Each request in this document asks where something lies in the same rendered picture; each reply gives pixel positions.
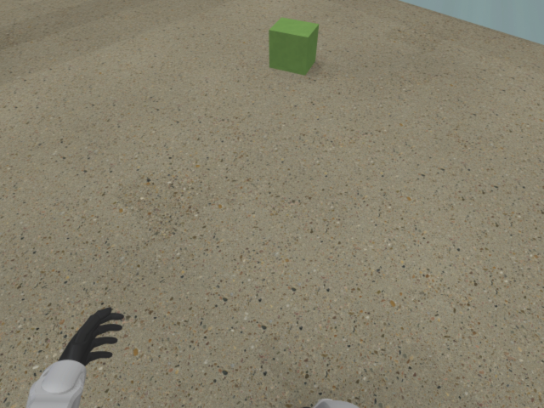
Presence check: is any carton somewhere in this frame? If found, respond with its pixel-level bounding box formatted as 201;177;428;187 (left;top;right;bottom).
269;17;319;75

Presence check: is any robot left hand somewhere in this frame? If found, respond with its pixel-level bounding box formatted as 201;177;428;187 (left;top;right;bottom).
58;307;124;366

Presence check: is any left robot forearm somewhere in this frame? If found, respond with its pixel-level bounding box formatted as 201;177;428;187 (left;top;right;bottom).
26;360;86;408

